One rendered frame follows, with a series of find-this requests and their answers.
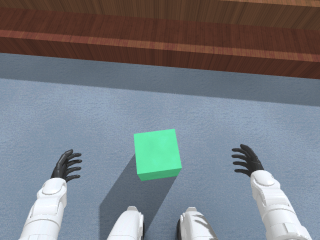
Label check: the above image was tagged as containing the right robot forearm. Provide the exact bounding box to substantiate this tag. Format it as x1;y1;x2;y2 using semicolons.
250;170;312;240

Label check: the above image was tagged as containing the robot left shin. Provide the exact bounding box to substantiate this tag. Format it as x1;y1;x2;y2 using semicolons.
127;206;141;240

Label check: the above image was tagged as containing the robot left hand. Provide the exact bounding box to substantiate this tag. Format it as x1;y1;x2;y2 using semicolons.
50;149;82;183

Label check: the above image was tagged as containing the carton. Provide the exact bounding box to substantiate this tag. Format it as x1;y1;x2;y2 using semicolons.
133;129;182;181

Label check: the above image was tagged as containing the left robot forearm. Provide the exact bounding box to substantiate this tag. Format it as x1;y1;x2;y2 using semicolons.
18;177;67;240

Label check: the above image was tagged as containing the robot right hand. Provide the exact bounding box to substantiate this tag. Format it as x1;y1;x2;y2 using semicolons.
231;144;264;177

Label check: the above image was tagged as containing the robot right thigh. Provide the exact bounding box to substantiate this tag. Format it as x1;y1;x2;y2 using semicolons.
180;211;219;240

